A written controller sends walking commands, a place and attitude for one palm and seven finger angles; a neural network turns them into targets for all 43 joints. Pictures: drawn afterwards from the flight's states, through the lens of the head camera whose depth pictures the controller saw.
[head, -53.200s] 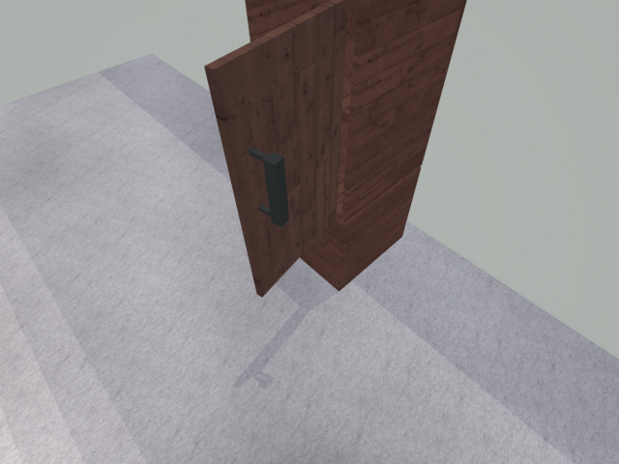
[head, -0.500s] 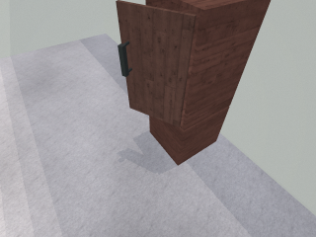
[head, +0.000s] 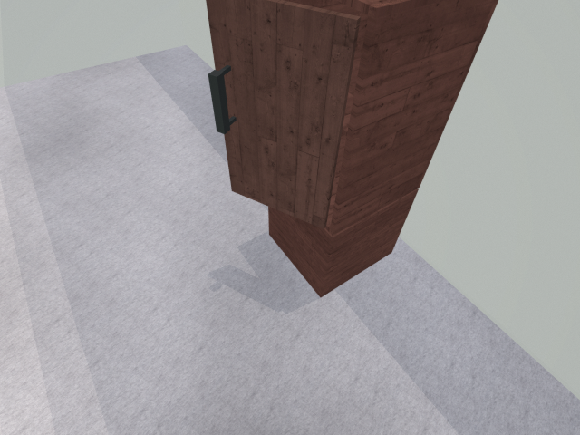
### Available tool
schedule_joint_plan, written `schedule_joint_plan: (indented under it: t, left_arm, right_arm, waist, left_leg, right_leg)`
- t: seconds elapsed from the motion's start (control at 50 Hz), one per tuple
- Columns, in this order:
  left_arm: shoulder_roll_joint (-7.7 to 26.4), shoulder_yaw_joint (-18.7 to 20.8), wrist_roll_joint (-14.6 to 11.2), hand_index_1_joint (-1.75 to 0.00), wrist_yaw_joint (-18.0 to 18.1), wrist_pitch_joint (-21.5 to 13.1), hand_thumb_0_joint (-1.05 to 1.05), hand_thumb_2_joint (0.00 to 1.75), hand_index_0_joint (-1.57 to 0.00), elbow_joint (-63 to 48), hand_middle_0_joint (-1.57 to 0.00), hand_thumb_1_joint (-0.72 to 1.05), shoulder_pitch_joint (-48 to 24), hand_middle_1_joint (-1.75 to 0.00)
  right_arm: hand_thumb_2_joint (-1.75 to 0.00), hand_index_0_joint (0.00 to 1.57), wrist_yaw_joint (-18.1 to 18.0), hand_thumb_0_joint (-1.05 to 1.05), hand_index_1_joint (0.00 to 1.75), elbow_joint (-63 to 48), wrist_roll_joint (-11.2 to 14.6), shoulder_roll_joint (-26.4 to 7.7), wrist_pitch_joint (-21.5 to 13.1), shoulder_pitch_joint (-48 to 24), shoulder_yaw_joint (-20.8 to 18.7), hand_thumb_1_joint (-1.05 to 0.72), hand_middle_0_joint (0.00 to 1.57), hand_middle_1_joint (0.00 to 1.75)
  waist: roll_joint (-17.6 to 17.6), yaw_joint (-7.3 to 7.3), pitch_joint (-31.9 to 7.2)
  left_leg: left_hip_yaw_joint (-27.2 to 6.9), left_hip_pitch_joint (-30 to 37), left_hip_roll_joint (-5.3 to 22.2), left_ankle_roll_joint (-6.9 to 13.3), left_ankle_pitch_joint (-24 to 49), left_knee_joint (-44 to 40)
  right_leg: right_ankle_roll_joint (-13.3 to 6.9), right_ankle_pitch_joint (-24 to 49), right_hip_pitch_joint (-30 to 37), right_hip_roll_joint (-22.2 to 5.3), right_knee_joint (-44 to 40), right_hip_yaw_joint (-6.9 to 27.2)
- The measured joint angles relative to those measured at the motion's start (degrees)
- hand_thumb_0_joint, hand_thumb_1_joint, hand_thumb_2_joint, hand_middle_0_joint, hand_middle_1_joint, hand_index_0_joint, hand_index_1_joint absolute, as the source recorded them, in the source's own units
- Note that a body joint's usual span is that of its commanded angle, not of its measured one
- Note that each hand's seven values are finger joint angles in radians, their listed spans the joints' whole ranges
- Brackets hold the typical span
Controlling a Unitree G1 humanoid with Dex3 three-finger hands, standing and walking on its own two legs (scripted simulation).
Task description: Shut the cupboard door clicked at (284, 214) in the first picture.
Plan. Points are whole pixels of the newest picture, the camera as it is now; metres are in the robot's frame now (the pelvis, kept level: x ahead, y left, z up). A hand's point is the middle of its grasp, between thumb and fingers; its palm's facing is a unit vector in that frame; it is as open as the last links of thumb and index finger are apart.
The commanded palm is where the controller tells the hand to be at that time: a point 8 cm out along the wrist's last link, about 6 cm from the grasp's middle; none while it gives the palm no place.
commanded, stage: look to check the result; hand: left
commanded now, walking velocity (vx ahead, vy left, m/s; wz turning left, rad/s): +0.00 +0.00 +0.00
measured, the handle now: (225, 99) +0.84 +0.21 +0.01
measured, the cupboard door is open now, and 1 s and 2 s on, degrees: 28 28 28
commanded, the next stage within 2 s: walk to a spot facing it in 0.32 s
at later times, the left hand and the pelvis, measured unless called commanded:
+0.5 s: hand out of the picture +0.00 +0.17 -0.18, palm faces +0.04 -0.98 -0.20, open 7.4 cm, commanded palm none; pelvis +0.01 +0.00 +0.00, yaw +0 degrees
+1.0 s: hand out of the picture +0.02 +0.23 -0.17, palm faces +0.26 -0.93 -0.27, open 7.4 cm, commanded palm none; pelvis -0.01 +0.00 -0.01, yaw +14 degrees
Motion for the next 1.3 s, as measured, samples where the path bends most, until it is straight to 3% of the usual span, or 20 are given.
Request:
schedule_joint_plan:
  t: [0.42,0.56,0.68,0.76,0.8,0.86,0.92,1.04,1.14,1.18,1.24,1.3]
  left_arm:
    - [0.5,0.2,0.1,-0.30,0.1,-0.3,0.00,0.90,-0.20,0.3,-0.20,0.91,-0.3,-0.30]
    - [0.7,0.6,0.1,-0.30,0.2,0.1,0.00,0.90,-0.20,-1.0,-0.20,0.90,-1.5,-0.30]
    - [0.9,2.2,0.3,-0.30,0.2,0.6,0.00,0.90,-0.20,-4.3,-0.20,0.90,-2.5,-0.30]
    - [1.5,3.1,0.8,-0.30,0.3,1.1,0.00,0.90,-0.21,-6.2,-0.20,0.90,-2.8,-0.30]
    - [2.3,3.6,0.7,-0.30,0.2,1.5,0.00,0.90,-0.21,-6.9,-0.20,0.90,-3.4,-0.30]
    - [3.3,3.9,0.4,-0.30,0.3,2.7,0.00,0.90,-0.20,-7.9,-0.20,0.90,-5.0,-0.30]
    - [4.2,4.3,0.6,-0.30,-0.2,2.9,0.00,0.90,-0.20,-9.1,-0.20,0.91,-6.7,-0.30]
    - [5.2,4.3,0.8,-0.30,-0.7,2.1,0.00,0.90,-0.20,-12.7,-0.20,0.91,-9.0,-0.30]
    - [5.5,3.9,0.6,-0.30,-0.7,1.9,0.00,0.90,-0.20,-14.7,-0.20,0.91,-10.0,-0.30]
    - [6.2,3.8,0.8,-0.30,-0.7,1.3,0.00,0.90,-0.20,-16.0,-0.20,0.90,-8.9,-0.30]
    - [4.7,3.5,1.1,-0.30,-0.1,1.8,0.00,0.90,-0.20,-15.2,-0.20,0.90,-8.6,-0.30]
    - [3.7,3.3,1.2,-0.30,0.1,1.7,0.00,0.90,-0.20,-14.2,-0.20,0.90,-7.3,-0.30]
  right_arm:
    - [-0.90,0.20,-0.1,0.00,0.30,0.0,0.1,-1.2,-0.3,-1.4,-0.1,-0.90,0.20,0.30]
    - [-0.90,0.20,0.0,0.00,0.30,-1.0,0.1,-1.3,0.1,-1.4,-0.2,-0.90,0.20,0.30]
    - [-0.90,0.20,0.5,0.00,0.30,-2.7,0.0,-1.3,1.5,-0.7,-1.1,-0.90,0.20,0.30]
    - [-0.90,0.20,1.1,0.00,0.30,-4.4,-0.2,-1.8,2.5,-0.3,-2.2,-0.90,0.20,0.30]
    - [-0.90,0.20,1.4,0.00,0.30,-5.3,-0.4,-1.9,2.4,-0.3,-2.4,-0.90,0.20,0.30]
    - [-0.90,0.20,1.3,0.00,0.30,-6.9,-1.1,-2.1,1.8,-1.3,-2.3,-0.90,0.20,0.30]
    - [-0.90,0.20,1.1,0.00,0.30,-8.1,-1.3,-2.3,1.4,-1.9,-2.1,-0.90,0.20,0.30]
    - [-0.90,0.20,1.2,0.00,0.30,-9.1,-1.3,-3.5,1.6,-2.4,-2.5,-0.90,0.20,0.30]
    - [-0.90,0.21,1.5,0.00,0.30,-10.1,-1.3,-4.6,2.7,-2.6,-3.6,-0.90,0.20,0.30]
    - [-0.90,0.21,1.6,0.00,0.30,-10.8,-0.9,-4.7,3.4,-2.3,-4.1,-0.90,0.20,0.30]
    - [-0.90,0.20,2.0,0.00,0.30,-11.2,-0.9,-6.4,4.1,-3.4,-5.5,-0.90,0.20,0.30]
    - [-0.90,0.20,2.6,0.00,0.30,-11.9,-0.8,-7.1,3.9,-3.9,-5.8,-0.90,0.20,0.30]
  waist:
    - [0.1,0.33,-0.4]
    - [0.1,-0.21,-0.1]
    - [0.7,-0.41,1.1]
    - [0.7,-0.94,2.4]
    - [-0.6,-0.87,3.0]
    - [-1.3,-0.56,3.7]
    - [-1.0,-0.82,3.5]
    - [1.0,-1.25,2.6]
    - [2.3,-1.78,1.9]
    - [1.1,-1.36,0.9]
    - [2.7,-1.13,2.3]
    - [2.3,-1.60,3.4]
  left_leg:
    - [0.1,1.7,-0.2,-0.1,-0.5,-0.7]
    - [-0.8,0.4,-0.6,-0.2,-0.8,0.6]
    - [-3.9,-3.8,-1.7,-0.1,-2.9,6.9]
    - [-2.0,-6.3,-0.8,-1.0,-8.3,15.0]
    - [-1.3,-6.2,-1.8,0.4,-6.8,15.0]
    - [-1.3,-6.8,-3.0,2.4,-6.6,13.7]
    - [-2.7,-6.6,-3.7,2.3,-3.1,8.8]
    - [-7.7,-6.6,-3.8,1.3,2.2,2.1]
    - [-12.6,-8.0,-4.5,-0.7,3.5,1.8]
    - [-13.2,-10.4,-6.2,-1.7,0.0,5.3]
    - [-10.3,-17.1,-6.4,-2.7,-12.9,26.4]
    - [-5.3,-18.4,-4.0,-3.5,-14.6,37.7]
  right_leg:
    - [-0.1,-0.4,1.8,-0.2,-0.9,0.1]
    - [-0.1,-1.5,0.7,-0.5,1.0,-1.0]
    - [-0.3,-4.4,-1.6,-1.1,6.0,-4.3]
    - [0.0,-7.5,-1.7,-1.9,10.3,-7.4]
    - [0.5,-9.6,-3.2,-3.6,14.8,-8.3]
    - [0.6,-14.1,-10.5,-3.4,29.5,-5.0]
    - [1.2,-10.4,-16.3,-2.7,37.1,-2.7]
    - [2.4,-8.2,-18.4,-2.1,31.0,-0.6]
    - [2.3,-7.6,-14.2,-0.8,19.0,-0.2]
    - [0.8,-6.8,-10.2,-1.7,8.2,0.5]
    - [-0.1,-1.5,-10.1,-2.2,9.2,-1.7]
    - [0.0,-1.8,-7.9,-3.9,8.4,-3.6]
